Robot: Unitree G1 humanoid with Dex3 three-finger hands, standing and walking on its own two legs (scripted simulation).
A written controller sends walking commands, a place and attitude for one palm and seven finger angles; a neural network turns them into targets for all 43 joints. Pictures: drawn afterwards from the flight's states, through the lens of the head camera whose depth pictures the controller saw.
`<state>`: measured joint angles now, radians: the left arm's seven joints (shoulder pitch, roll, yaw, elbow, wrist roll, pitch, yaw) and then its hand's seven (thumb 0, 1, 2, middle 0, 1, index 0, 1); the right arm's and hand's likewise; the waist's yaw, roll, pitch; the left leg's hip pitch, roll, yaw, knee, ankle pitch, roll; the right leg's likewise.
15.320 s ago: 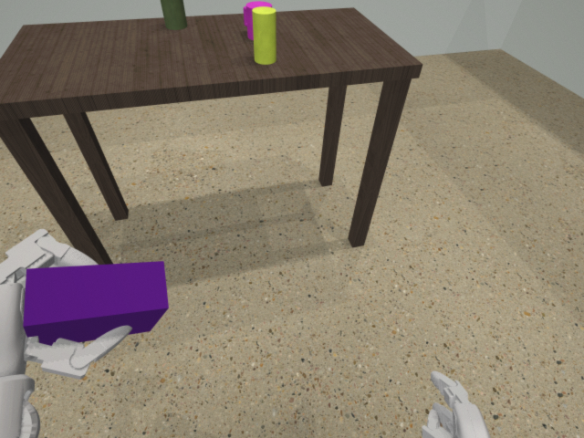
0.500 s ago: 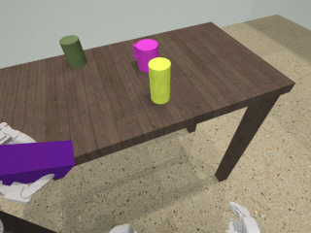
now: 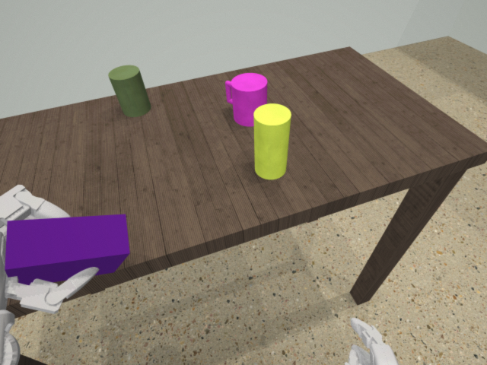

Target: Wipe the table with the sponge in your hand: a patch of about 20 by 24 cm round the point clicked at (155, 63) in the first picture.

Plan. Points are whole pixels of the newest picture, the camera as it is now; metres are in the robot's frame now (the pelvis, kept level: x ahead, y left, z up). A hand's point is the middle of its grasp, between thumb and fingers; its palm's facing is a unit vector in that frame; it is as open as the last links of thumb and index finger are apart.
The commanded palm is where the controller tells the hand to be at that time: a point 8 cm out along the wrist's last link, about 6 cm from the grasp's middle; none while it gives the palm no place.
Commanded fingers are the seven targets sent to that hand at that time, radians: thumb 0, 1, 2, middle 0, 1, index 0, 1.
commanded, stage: come to a stop and stand still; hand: left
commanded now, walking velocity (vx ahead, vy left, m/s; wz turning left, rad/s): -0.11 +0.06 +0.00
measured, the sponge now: (86, 249) +0.22 +0.22 +0.16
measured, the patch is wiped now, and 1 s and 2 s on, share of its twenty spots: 0.00 0.00 0.00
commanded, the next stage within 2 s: look again from close up in 0.90 s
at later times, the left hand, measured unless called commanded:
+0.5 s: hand (47, 228) +0.24 +0.27 +0.17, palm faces +0.40 -0.83 -0.40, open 9.5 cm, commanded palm +0.19 +0.30 +0.19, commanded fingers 0.00 0.10 1.30 -1.20 -1.60 -1.20 -1.60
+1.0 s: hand (43, 226) +0.25 +0.29 +0.16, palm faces +0.37 -0.86 -0.36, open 9.5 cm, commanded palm +0.19 +0.32 +0.19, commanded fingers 0.00 0.10 1.30 -1.20 -1.60 -1.20 -1.60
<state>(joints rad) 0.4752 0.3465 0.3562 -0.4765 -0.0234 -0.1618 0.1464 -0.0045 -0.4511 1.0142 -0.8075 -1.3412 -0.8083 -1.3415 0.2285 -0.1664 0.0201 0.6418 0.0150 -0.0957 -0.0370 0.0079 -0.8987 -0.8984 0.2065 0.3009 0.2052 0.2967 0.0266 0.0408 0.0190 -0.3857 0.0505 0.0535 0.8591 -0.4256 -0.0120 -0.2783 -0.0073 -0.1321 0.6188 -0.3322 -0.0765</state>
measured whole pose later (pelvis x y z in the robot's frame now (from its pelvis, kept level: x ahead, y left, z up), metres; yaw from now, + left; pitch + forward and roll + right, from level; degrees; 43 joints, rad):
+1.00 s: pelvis +0.03 +0.05 +0.01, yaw -1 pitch +0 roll -1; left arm 0.49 0.35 0.32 -0.48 -0.04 -0.12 0.16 0.00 -0.45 1.02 -0.81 -1.34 -0.81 -1.34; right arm 0.21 -0.20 0.02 0.61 0.01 -0.08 -0.08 0.01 -0.90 -0.90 0.21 0.30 0.20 0.30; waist 0.00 -0.02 0.01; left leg -0.26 0.01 0.09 0.47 -0.21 0.05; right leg -0.16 -0.01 -0.10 0.41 -0.25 0.00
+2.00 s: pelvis +0.00 +0.03 +0.01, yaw -3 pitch -1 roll -2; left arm 0.44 0.36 0.37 -0.54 -0.05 -0.15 0.08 -0.01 -0.45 1.02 -0.81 -1.34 -0.81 -1.34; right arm 0.20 -0.19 0.00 0.55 0.01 -0.11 -0.02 0.01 -0.90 -0.90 0.21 0.30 0.20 0.30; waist 0.03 -0.02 0.10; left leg -0.30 0.07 0.10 0.54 -0.21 0.02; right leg -0.19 0.05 -0.09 0.43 -0.22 -0.03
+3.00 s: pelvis +0.00 +0.01 +0.01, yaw -2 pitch -1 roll -2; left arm 0.47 0.39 0.37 -0.59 -0.08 -0.11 0.10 -0.01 -0.45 1.02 -0.80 -1.35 -0.80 -1.35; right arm 0.19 -0.18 -0.01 0.54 0.02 -0.08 -0.04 0.01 -0.90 -0.90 0.21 0.30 0.20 0.30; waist 0.02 -0.02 0.11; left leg -0.33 0.09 0.07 0.56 -0.22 0.00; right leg -0.21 0.06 -0.11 0.46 -0.24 -0.05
